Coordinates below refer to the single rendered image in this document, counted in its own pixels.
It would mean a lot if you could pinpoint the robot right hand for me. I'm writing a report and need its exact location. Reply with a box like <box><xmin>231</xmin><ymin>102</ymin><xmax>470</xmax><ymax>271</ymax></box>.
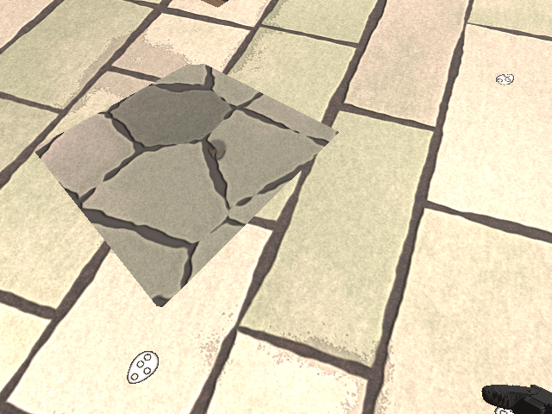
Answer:
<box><xmin>482</xmin><ymin>385</ymin><xmax>552</xmax><ymax>414</ymax></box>

